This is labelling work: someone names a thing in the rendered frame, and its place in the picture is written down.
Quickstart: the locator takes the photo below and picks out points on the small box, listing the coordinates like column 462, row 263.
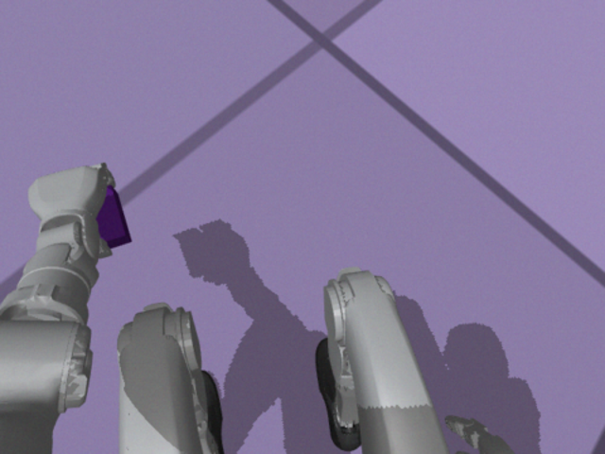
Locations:
column 111, row 221

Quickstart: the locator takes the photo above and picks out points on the left robot arm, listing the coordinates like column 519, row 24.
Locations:
column 45, row 355

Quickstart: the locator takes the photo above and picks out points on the right robot hand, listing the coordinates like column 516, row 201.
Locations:
column 477, row 436

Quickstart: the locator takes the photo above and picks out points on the left robot foot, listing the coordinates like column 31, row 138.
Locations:
column 214, row 412

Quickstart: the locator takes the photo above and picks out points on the left robot hand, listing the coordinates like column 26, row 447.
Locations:
column 82, row 188

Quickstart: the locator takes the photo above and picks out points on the right robot foot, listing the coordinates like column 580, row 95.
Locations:
column 347, row 439

